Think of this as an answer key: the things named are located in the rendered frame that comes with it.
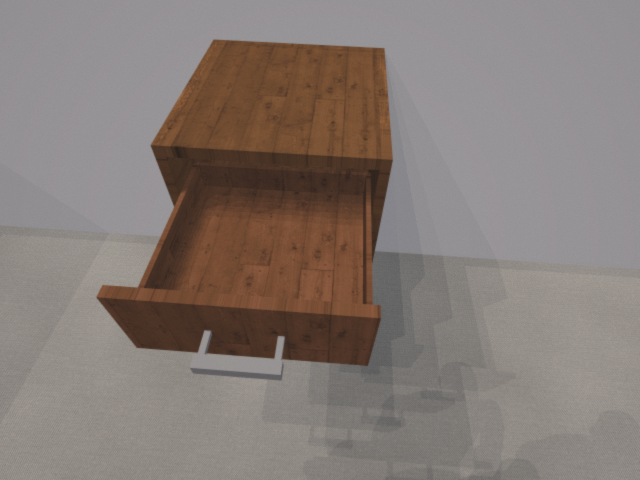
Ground drawer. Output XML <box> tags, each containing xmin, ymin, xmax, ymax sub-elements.
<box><xmin>96</xmin><ymin>162</ymin><xmax>381</xmax><ymax>366</ymax></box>

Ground handle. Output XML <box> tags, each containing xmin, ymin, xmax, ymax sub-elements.
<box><xmin>190</xmin><ymin>330</ymin><xmax>285</xmax><ymax>381</ymax></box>

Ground cabinet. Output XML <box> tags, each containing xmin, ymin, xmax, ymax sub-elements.
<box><xmin>151</xmin><ymin>40</ymin><xmax>393</xmax><ymax>262</ymax></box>

